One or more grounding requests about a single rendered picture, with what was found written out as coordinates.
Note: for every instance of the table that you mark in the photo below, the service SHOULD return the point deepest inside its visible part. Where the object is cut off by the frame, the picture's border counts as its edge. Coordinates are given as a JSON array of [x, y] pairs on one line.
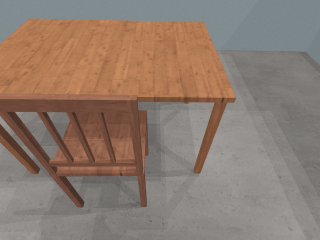
[[159, 61]]

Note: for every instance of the chair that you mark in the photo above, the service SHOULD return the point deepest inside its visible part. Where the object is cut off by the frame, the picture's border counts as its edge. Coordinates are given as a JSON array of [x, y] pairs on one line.
[[107, 135]]

